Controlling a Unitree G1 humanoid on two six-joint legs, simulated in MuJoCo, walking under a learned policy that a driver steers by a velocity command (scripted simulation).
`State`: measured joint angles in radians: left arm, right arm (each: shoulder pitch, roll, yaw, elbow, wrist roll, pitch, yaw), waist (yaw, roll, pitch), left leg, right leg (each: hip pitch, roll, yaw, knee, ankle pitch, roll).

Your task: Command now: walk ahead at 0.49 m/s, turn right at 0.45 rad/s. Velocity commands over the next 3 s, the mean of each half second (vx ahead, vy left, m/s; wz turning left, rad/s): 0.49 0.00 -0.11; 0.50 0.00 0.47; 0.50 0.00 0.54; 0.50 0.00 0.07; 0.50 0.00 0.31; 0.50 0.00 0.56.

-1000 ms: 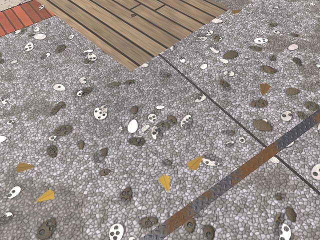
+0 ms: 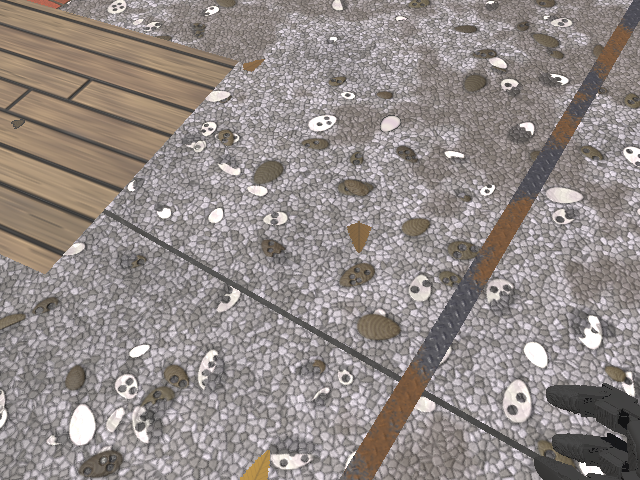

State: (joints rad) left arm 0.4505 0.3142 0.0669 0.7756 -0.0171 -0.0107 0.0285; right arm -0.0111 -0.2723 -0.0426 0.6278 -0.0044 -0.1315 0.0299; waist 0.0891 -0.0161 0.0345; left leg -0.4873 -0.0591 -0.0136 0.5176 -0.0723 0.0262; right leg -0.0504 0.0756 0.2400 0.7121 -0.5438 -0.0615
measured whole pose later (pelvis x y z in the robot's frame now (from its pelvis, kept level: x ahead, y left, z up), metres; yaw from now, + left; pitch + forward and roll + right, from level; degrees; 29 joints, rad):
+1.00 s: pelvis +0.54 -0.01 +0.00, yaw +16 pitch +1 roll -1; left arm 0.33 0.30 0.07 0.83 -0.01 -0.04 0.02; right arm 0.07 -0.28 -0.06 0.64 0.03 -0.03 0.05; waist 0.05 0.01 0.07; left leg -0.50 -0.02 0.06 0.63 -0.16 0.12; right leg -0.01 -0.09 -0.22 0.71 -0.51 0.04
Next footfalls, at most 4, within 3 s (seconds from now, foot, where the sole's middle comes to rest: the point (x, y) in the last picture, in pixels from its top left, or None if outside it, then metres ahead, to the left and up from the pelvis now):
0.44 right None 0.40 -0.17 -0.75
0.98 left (322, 376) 0.66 0.10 -0.75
1.44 right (362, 252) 1.00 0.03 -0.75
1.94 left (228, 221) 1.08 0.39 -0.75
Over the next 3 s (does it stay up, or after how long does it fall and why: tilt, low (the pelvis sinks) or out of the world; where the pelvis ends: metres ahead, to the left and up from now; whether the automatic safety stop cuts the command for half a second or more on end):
stays up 1.38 0.56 0.00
